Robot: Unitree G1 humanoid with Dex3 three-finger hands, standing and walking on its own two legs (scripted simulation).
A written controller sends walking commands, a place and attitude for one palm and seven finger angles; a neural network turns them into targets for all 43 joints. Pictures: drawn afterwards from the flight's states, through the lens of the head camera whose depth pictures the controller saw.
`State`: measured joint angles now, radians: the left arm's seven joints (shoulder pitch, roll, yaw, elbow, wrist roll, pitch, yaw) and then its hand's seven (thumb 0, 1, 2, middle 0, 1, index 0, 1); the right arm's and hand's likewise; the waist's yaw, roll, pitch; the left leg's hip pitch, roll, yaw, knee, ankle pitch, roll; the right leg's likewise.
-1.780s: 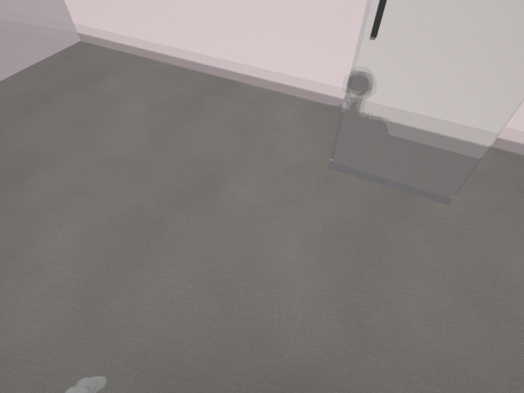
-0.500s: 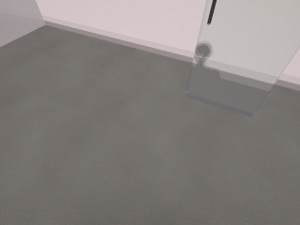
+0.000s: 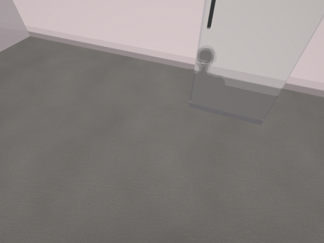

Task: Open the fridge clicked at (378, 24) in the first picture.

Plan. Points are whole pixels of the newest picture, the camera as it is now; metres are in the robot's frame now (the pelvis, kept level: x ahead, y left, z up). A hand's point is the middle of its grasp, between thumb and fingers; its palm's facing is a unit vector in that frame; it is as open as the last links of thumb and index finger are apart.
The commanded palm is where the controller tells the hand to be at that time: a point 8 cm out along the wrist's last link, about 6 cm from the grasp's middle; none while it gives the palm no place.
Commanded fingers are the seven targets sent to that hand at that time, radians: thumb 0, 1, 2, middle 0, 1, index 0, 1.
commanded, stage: walk to a spot facing it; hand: left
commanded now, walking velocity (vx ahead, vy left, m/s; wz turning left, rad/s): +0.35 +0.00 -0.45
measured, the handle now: out of the picture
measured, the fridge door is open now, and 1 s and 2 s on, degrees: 0 0 0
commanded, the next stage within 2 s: turn to face it in 1.14 s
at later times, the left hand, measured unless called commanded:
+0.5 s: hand out of the picture +0.11 +0.21 -0.19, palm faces -0.06 -0.99 -0.14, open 7.4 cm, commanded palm none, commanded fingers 0.00 0.90 0.90 -0.20 -0.30 -0.20 -0.30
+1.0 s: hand (157, 129) +0.58 +0.07 -0.15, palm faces -0.53 -0.83 -0.20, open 7.4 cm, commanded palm none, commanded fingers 0.00 0.90 0.90 -0.20 -0.30 -0.20 -0.30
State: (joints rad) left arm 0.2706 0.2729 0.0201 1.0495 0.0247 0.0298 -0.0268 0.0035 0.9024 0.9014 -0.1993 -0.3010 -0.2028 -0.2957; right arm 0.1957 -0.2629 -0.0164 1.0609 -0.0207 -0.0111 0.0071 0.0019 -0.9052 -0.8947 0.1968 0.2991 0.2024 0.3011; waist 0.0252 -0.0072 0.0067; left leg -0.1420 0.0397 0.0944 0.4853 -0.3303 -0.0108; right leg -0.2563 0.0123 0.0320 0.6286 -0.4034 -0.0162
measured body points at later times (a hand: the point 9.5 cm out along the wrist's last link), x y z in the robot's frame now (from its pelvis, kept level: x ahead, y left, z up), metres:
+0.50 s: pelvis +0.18 +0.03 -0.02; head +0.21 +0.05 +0.43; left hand +0.12 +0.26 -0.18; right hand +0.27 -0.22 -0.14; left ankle +0.29 +0.12 -0.74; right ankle +0.01 -0.09 -0.72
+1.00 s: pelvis +0.35 -0.02 -0.01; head +0.39 -0.05 +0.44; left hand +0.60 +0.11 -0.14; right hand +0.16 -0.17 -0.15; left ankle +0.29 +0.13 -0.73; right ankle +0.40 -0.16 -0.72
